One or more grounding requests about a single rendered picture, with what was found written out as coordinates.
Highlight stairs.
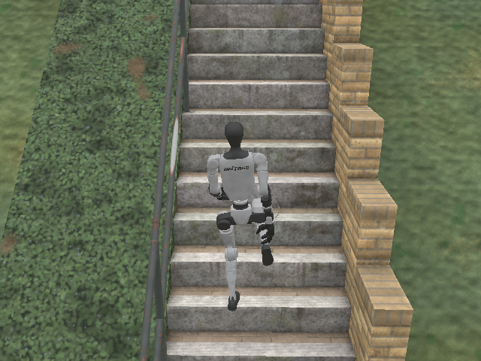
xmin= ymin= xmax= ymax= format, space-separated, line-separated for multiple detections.
xmin=166 ymin=0 xmax=356 ymax=361

